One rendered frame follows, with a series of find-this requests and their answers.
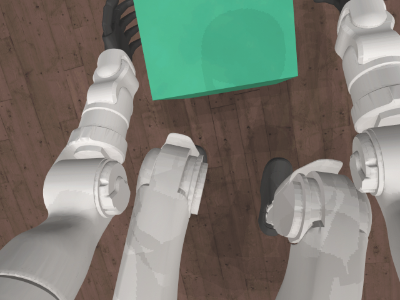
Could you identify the right robot thigh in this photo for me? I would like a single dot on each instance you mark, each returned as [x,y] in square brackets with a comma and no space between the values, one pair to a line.
[320,212]

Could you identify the left robot hand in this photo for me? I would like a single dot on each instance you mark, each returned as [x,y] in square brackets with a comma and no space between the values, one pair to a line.
[114,36]

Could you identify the robot right forearm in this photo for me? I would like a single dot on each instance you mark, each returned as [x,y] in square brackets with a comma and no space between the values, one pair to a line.
[370,53]

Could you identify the robot left forearm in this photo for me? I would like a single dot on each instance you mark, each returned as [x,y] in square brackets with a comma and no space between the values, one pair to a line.
[107,112]

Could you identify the robot right foot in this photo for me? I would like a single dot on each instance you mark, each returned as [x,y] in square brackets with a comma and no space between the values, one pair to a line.
[275,172]

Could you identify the robot right upper arm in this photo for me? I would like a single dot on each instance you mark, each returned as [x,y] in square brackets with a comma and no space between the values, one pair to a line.
[375,169]

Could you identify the right robot hand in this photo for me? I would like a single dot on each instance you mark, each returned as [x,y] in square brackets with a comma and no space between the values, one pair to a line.
[339,4]

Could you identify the robot left upper arm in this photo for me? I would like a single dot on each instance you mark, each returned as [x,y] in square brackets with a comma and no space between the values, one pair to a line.
[50,261]

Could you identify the carton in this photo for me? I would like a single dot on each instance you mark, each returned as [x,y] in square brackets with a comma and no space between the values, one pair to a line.
[196,48]

